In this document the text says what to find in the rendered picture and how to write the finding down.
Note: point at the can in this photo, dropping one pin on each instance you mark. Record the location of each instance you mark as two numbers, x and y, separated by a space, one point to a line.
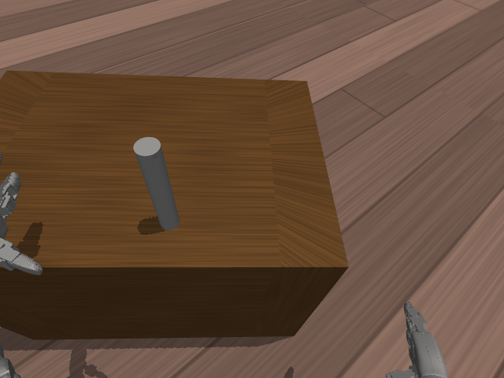
151 161

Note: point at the left robot hand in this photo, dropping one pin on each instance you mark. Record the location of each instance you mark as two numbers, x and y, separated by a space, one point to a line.
10 256

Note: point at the right robot hand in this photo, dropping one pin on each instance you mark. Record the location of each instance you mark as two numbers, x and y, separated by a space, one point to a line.
424 350

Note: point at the left robot arm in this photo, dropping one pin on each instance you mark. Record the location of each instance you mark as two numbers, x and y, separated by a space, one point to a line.
6 367

